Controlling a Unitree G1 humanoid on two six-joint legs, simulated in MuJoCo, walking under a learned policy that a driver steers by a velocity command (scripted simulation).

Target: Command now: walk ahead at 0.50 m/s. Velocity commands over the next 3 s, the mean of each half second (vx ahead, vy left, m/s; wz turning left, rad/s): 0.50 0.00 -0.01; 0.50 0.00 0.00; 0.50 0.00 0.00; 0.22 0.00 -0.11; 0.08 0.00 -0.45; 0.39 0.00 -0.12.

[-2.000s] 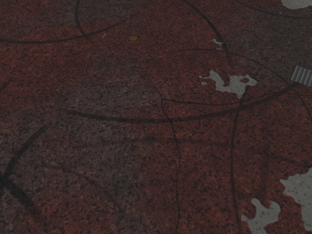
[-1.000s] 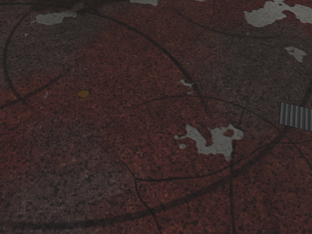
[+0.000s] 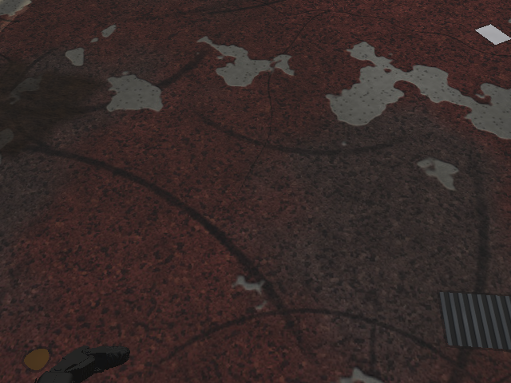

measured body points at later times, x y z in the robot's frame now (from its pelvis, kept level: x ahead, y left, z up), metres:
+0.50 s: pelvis +0.26 +0.03 +0.00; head +0.30 +0.03 +0.45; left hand +0.24 +0.31 -0.13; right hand +0.50 -0.20 -0.08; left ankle +0.39 +0.14 -0.73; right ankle +0.10 -0.10 -0.72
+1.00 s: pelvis +0.53 +0.02 +0.01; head +0.56 +0.01 +0.46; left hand +0.74 +0.25 -0.08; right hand +0.52 -0.27 -0.13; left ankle +0.39 +0.14 -0.72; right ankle +0.68 -0.10 -0.71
